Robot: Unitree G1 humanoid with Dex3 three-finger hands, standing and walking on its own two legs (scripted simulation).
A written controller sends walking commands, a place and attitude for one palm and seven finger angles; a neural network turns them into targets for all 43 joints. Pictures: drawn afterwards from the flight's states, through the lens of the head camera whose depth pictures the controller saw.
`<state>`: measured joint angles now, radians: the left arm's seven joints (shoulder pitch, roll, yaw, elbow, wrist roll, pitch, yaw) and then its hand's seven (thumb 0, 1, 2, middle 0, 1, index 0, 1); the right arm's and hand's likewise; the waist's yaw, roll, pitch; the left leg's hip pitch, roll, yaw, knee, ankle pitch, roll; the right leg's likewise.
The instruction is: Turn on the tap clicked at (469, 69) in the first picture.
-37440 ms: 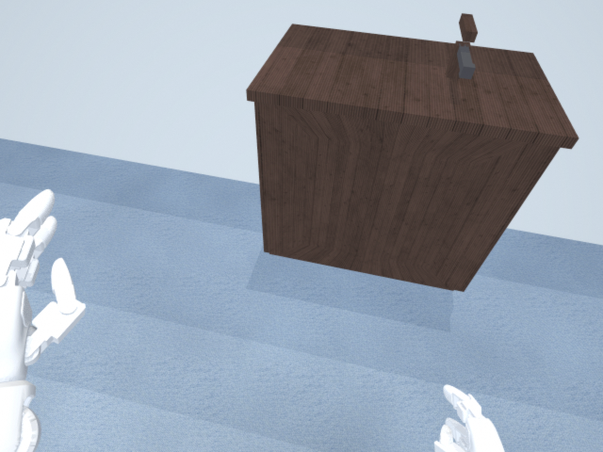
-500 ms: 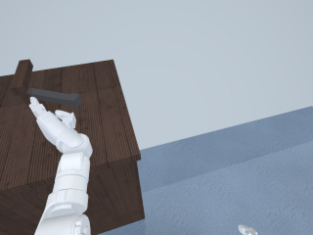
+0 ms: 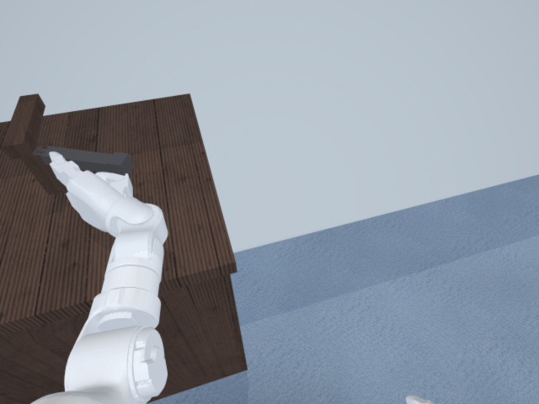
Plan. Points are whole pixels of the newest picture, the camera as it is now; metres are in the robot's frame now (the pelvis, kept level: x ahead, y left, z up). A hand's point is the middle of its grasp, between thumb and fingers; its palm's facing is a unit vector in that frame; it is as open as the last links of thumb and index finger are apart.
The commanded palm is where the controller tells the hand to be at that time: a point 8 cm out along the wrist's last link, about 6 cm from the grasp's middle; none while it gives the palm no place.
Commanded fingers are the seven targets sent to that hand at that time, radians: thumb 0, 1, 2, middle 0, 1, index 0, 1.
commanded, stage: push the lever round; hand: left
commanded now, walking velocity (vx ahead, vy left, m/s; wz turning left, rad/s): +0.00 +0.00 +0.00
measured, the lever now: (120, 165) +0.45 +0.25 +0.12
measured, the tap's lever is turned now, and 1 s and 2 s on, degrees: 62 82 82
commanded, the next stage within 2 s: lift the hand up off the lever in 0.38 s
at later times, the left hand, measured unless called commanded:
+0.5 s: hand (132, 166) +0.45 +0.24 +0.12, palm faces +0.84 -0.53 -0.13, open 8.2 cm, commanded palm +0.40 +0.26 +0.11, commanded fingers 0.00 0.90 0.90 -0.15 -0.15 -0.15 -0.15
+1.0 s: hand (123, 161) +0.46 +0.25 +0.12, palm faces +0.83 -0.56 -0.09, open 7.8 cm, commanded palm +0.40 +0.26 +0.13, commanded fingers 0.00 0.90 0.90 -0.15 -0.15 -0.15 -0.15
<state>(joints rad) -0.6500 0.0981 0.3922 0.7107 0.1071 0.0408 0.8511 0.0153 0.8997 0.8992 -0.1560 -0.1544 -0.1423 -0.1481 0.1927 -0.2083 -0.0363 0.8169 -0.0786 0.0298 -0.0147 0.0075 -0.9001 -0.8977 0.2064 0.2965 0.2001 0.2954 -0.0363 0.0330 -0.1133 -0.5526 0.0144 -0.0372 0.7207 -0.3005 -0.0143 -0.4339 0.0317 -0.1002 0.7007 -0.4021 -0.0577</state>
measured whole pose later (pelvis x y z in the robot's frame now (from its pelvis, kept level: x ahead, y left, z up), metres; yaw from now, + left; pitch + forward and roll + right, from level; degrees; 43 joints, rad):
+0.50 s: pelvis -0.01 -0.01 +0.00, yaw +0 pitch +10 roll -1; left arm -0.80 0.22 0.50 0.94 0.15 -0.04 0.84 0.02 0.90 0.90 -0.16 -0.15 -0.07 -0.12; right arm 0.26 -0.22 -0.04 0.82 -0.09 0.05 -0.01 0.01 -0.90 -0.90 0.21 0.30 0.20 0.30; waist -0.10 0.03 -0.12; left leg -0.61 0.03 -0.04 0.73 -0.29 -0.02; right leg -0.50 0.05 -0.10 0.72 -0.39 -0.07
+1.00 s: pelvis +0.01 +0.01 +0.00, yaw -1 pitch +8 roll -1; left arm -0.73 0.17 0.46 0.82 0.10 0.01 0.81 0.02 0.90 0.90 -0.16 -0.15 -0.15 -0.15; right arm 0.25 -0.22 -0.04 0.80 -0.08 0.04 0.01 0.01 -0.90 -0.90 0.21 0.30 0.20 0.30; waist -0.07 0.03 -0.11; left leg -0.53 0.01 -0.02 0.69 -0.30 0.00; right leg -0.41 0.03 -0.08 0.65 -0.39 -0.04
